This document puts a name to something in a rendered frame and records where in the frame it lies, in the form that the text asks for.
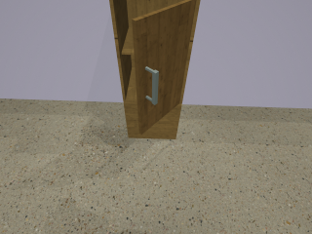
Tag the cupboard door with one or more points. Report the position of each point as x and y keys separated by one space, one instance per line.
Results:
x=161 y=42

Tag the handle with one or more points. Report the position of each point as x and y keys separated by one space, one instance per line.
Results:
x=155 y=85

